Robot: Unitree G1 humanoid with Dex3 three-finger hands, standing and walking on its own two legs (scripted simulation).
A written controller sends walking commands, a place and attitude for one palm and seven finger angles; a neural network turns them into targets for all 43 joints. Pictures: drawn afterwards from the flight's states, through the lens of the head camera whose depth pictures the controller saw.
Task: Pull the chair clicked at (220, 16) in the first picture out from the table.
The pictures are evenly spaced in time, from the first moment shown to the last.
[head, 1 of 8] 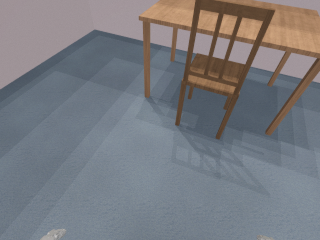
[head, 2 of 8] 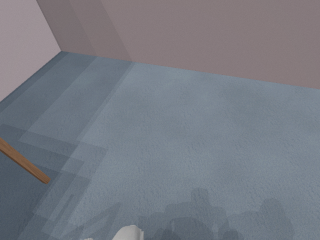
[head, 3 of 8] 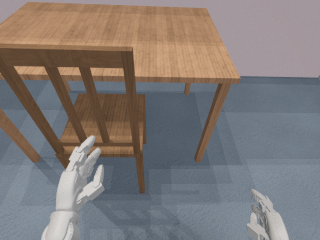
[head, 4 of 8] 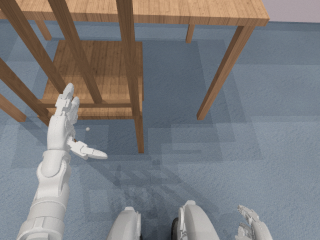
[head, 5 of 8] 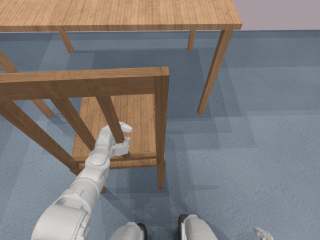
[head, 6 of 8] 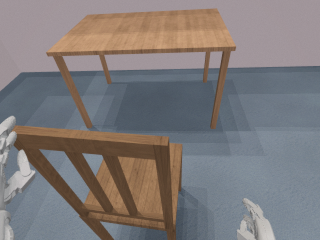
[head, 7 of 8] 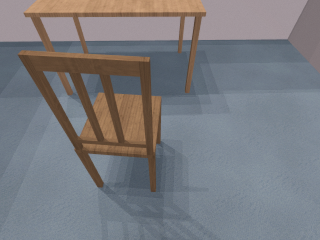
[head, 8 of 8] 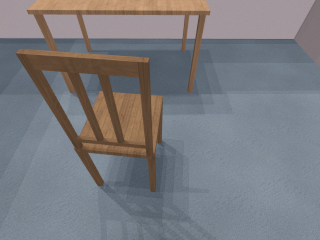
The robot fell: no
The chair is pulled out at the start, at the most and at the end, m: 0.00 0.72 0.70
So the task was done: yes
